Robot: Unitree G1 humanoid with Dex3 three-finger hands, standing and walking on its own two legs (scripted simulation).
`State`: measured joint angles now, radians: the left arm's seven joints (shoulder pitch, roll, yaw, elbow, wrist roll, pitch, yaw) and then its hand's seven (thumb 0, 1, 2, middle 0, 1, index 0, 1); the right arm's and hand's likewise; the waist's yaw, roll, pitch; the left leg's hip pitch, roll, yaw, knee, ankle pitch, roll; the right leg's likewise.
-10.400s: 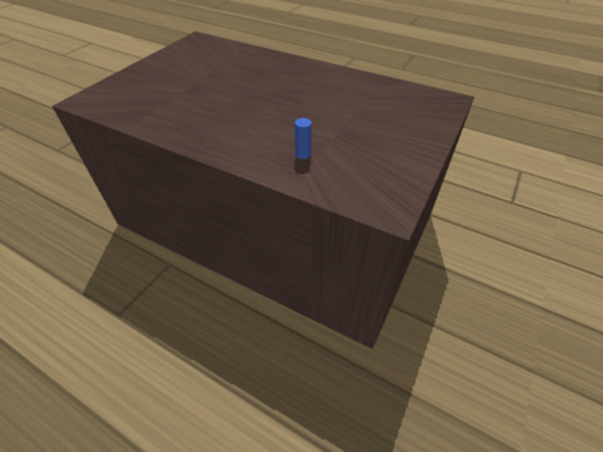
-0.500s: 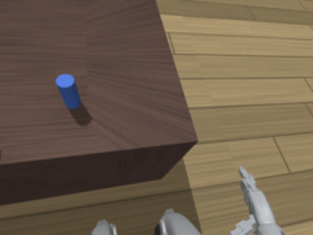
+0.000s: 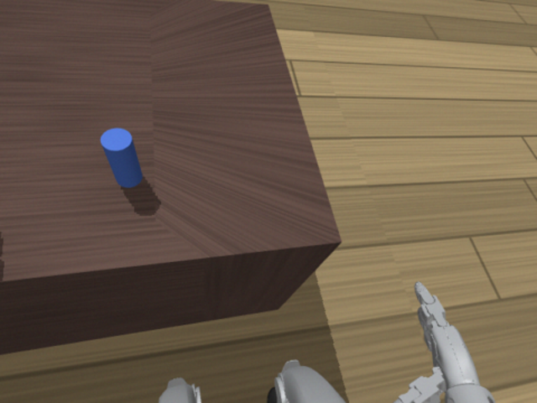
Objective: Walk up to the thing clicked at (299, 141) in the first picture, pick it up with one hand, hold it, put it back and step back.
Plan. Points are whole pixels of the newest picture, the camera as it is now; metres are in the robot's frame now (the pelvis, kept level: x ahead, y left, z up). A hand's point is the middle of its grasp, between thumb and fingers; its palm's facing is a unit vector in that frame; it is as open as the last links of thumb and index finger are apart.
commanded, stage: go down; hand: left
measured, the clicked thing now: (123, 159) +0.54 +0.17 -0.04
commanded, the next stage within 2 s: none
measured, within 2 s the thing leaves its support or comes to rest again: neither
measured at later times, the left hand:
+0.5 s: hand out of the picture +0.45 +0.35 +0.08, palm faces +0.14 -0.99 +0.01, open 17.3 cm
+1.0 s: hand out of the picture +0.45 +0.36 +0.08, palm faces +0.14 -0.99 +0.00, open 17.4 cm
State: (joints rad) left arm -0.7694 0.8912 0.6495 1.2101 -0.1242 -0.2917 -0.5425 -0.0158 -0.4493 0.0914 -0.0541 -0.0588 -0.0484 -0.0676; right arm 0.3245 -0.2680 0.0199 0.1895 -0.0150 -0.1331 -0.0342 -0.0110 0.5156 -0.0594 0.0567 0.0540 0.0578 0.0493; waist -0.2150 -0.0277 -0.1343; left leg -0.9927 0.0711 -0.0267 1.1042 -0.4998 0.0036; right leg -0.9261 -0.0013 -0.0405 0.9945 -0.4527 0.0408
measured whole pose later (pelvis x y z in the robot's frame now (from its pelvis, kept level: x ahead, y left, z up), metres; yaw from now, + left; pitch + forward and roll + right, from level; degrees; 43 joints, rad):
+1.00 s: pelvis +0.00 +0.00 +0.00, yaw +0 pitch +22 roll -4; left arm -0.75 0.90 0.66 1.20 -0.13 -0.28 -0.55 -0.02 -0.55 0.09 -0.06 -0.08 -0.06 -0.09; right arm 0.35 -0.26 0.04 0.16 -0.01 -0.13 -0.03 -0.01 0.51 -0.06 0.06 0.05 0.06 0.05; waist -0.21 -0.03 -0.13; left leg -1.00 0.07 -0.03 1.11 -0.50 0.00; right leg -0.94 0.00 -0.04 1.01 -0.46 0.04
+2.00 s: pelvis +0.00 +0.00 +0.00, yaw +0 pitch +22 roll -5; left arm -0.75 0.89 0.65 1.17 -0.13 -0.28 -0.56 -0.02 -0.61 0.08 -0.07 -0.10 -0.07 -0.10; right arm 0.34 -0.27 0.04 0.19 -0.01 -0.13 -0.04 -0.01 0.50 -0.06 0.06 0.05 0.06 0.05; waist -0.20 -0.04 -0.14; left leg -0.99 0.06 -0.03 1.11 -0.49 0.00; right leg -0.93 0.00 -0.04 1.00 -0.45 0.04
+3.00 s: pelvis +0.00 +0.00 +0.00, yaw +0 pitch +21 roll -4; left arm -0.74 0.88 0.64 1.16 -0.14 -0.25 -0.56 -0.02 -0.61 0.08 -0.07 -0.10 -0.07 -0.11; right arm 0.33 -0.27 0.04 0.22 -0.01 -0.15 -0.05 -0.01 0.50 -0.06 0.06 0.05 0.06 0.05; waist -0.19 -0.03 -0.14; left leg -0.95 0.06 -0.03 1.08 -0.50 0.00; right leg -0.89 -0.01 -0.04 0.97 -0.45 0.04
